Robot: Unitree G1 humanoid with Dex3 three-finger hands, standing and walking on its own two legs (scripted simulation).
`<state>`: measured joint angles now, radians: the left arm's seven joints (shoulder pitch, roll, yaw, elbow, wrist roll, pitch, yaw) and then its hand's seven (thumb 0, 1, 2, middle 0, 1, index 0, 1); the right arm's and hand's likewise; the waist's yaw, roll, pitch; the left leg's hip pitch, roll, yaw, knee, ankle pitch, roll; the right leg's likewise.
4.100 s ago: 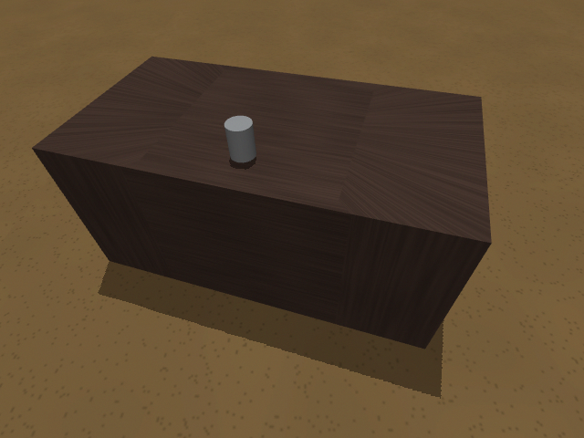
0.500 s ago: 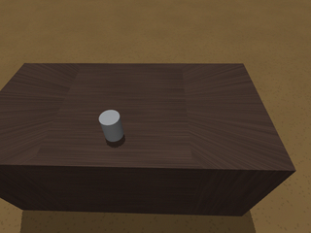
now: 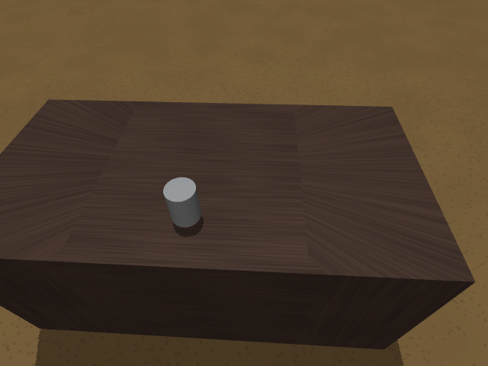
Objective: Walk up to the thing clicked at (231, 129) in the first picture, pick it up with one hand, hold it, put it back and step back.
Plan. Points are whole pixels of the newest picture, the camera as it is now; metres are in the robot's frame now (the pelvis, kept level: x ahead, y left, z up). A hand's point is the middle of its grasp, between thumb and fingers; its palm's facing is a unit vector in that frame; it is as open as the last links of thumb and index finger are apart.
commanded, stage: walk up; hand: left
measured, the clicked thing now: (183, 202) +0.53 +0.18 -0.13
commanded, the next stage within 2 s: stand in 0.54 s
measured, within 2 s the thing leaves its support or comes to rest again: neither
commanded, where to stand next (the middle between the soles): +0.06 -0.01 m, yaw -2 degrees
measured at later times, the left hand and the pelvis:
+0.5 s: hand out of the picture +0.08 +0.25 -0.15, palm faces +0.04 -0.94 -0.34, open 7.4 cm; pelvis +0.00 -0.01 +0.00, yaw +2 degrees
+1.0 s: hand out of the picture +0.06 +0.24 -0.15, palm faces +0.00 -0.94 -0.34, open 7.4 cm; pelvis -0.01 -0.01 +0.00, yaw +0 degrees
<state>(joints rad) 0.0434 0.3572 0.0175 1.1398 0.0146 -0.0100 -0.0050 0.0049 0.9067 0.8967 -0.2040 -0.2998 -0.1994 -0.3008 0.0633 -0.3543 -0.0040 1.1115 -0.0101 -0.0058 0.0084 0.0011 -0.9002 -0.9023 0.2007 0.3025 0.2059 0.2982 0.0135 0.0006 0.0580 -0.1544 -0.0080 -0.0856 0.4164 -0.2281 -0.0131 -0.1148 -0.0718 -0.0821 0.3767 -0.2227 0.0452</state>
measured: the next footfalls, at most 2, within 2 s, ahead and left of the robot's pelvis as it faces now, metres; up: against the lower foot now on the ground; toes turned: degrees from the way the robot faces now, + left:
none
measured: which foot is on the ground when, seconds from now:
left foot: down 0.00-1.00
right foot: down 0.00-1.00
